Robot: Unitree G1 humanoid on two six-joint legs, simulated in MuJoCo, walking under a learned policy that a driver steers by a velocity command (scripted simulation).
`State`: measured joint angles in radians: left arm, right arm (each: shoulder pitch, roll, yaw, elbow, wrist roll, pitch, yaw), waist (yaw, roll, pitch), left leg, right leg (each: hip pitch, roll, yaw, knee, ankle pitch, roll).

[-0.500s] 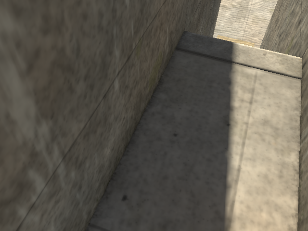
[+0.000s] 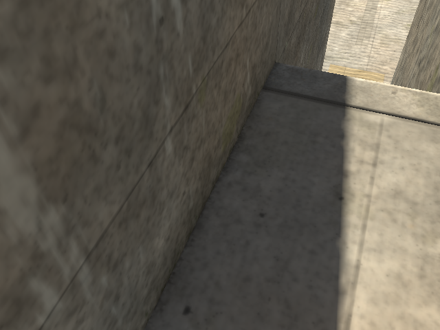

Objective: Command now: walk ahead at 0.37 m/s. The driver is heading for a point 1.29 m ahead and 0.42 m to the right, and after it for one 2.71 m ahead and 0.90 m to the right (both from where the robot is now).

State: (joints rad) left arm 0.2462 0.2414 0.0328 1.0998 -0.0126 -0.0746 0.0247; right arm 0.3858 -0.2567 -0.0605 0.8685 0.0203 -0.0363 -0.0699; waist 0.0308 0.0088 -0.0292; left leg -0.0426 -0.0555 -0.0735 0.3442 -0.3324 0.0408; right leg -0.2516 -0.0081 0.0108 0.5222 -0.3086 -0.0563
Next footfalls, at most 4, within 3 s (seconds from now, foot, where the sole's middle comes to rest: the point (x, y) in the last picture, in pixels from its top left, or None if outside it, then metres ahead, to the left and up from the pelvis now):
0.46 left None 0.40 0.09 -0.78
1.00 right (337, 281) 0.69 -0.31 -0.78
1.52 left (278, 218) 0.93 -0.14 -0.78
1.98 right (364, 167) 1.18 -0.49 -0.78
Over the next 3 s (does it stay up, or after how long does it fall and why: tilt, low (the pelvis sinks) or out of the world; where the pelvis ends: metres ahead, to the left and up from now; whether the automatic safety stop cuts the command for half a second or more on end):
stays up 1.57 -0.52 -0.02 its command is cut before an obstacle after 0.5 s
